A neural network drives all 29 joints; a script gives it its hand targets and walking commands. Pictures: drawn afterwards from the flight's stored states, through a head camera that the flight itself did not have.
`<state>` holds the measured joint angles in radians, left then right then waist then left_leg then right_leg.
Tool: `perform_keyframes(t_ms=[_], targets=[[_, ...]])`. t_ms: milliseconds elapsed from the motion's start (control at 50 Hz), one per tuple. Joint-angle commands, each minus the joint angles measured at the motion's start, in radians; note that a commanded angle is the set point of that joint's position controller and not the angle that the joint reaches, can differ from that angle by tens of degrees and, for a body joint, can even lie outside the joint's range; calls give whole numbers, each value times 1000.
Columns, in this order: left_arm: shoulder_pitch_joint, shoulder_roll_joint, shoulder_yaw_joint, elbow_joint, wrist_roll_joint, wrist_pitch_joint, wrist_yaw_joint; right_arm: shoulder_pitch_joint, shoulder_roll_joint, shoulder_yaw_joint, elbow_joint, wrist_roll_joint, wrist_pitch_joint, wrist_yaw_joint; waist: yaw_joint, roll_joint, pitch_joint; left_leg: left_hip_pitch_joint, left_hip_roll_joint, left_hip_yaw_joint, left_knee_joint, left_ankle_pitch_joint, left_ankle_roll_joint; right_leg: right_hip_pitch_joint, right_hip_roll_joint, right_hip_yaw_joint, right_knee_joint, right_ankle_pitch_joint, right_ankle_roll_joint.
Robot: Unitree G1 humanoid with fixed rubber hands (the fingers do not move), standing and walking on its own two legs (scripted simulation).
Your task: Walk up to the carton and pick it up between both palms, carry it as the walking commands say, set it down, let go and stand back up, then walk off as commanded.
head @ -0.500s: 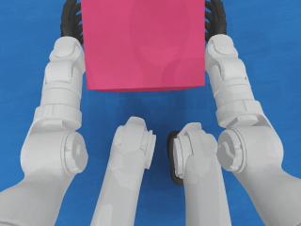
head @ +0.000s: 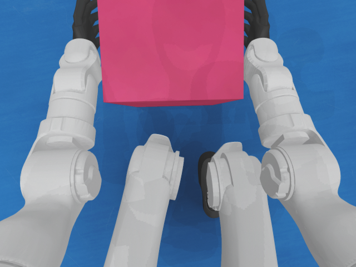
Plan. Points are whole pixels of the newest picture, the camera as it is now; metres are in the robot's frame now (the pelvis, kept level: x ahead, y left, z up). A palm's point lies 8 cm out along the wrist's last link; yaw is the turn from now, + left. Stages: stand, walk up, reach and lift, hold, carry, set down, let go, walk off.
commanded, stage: set down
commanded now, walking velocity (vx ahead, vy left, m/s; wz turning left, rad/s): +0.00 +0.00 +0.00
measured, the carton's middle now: (173, 56) +0.49 +0.06 -0.22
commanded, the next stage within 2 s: none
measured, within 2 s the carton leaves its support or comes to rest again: neither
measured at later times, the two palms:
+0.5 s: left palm (87, 41) +0.49 +0.22 -0.15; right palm (255, 41) +0.52 -0.09 -0.15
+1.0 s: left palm (87, 41) +0.49 +0.22 -0.15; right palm (255, 40) +0.52 -0.09 -0.16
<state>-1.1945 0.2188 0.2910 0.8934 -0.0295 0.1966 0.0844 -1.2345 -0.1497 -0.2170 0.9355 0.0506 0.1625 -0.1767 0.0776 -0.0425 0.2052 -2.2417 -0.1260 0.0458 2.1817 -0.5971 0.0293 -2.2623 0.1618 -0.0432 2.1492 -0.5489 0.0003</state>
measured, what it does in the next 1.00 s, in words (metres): stands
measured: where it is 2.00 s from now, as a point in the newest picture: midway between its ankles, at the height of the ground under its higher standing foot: (182, 195)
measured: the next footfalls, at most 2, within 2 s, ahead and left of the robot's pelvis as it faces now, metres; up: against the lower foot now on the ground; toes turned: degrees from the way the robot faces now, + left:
none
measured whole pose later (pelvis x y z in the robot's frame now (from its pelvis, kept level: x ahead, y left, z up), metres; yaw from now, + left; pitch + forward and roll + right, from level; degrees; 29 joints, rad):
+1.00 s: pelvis -0.01 +0.00 -0.01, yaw +1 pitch +34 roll +0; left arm -1.30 0.28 0.24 1.09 -0.06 0.07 0.05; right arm -1.33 -0.20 -0.20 1.09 0.04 0.08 -0.14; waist 0.07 -0.03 0.28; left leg -2.24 -0.09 0.06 2.21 -0.57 0.04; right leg -2.26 0.13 -0.06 2.19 -0.53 -0.02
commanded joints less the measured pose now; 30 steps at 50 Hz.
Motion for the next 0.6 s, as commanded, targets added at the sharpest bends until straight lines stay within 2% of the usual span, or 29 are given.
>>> perform_keyframes(t_ms=[0, 580], targets=[[-599, -877, -393, -141, -84, -33, -256, -610, 930, 375, -147, 72, -29, 210, 57, 3, -1162, 586, 15, -80, -204, 389, -20, 540, 9, 35, -100, 260, -21], [-600, -796, -269, 34, -23, -42, -280, -599, 801, 238, 12, 16, -42, 238, 39, 9, -895, 422, 35, -81, -184, 222, -2, 408, -11, 42, -91, 123, -36]])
